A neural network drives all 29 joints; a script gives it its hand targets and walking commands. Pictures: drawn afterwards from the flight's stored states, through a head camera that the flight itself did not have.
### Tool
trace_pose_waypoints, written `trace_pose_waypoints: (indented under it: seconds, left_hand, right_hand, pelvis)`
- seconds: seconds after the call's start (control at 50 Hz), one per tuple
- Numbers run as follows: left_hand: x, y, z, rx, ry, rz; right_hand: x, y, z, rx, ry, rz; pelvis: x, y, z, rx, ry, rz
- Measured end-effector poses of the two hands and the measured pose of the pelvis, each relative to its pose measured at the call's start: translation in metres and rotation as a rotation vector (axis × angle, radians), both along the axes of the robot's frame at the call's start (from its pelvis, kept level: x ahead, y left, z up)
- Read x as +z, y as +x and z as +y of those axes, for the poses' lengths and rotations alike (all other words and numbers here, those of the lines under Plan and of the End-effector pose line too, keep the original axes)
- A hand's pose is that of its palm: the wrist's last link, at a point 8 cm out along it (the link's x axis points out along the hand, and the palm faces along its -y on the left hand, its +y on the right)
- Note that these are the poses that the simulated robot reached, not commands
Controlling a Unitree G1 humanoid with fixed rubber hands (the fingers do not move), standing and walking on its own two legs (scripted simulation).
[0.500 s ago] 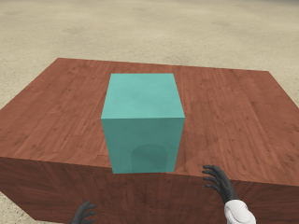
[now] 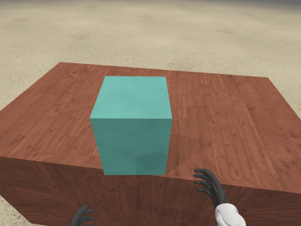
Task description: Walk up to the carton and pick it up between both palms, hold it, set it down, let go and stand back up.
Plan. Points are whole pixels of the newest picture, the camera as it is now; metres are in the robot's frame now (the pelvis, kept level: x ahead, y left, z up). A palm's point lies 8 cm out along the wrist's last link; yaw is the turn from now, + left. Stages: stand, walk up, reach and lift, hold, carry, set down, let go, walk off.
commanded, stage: let go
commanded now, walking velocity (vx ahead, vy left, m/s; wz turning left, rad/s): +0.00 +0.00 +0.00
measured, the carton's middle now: (135, 125) +0.42 +0.07 +0.06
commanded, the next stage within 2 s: stand in 0.02 s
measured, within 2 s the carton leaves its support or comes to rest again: neither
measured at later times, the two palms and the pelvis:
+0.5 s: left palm out of the picture +0.15 +0.24 -0.11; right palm (217, 201) +0.21 -0.16 -0.01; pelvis +0.00 +0.04 -0.01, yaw -8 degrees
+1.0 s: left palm (68, 224) +0.19 +0.25 -0.10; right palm (215, 204) +0.20 -0.15 -0.02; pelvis +0.00 +0.07 -0.02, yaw -11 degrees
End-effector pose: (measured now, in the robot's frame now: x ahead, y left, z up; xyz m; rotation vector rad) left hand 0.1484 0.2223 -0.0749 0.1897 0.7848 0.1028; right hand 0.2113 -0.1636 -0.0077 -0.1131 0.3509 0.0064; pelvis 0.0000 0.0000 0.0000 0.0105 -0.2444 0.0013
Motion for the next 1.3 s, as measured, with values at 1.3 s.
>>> trace_pose_waypoints:
  seconds: [1.3]
  left_hand:
    - [-0.040, 0.034, 0.056, -0.205, 0.010, 0.173]
  right_hand:
    - [-0.133, -0.159, -0.008, -0.359, -0.018, 0.702]
  pelvis:
    - [-0.020, 0.010, 0.086, -0.198, 0.038, 0.252]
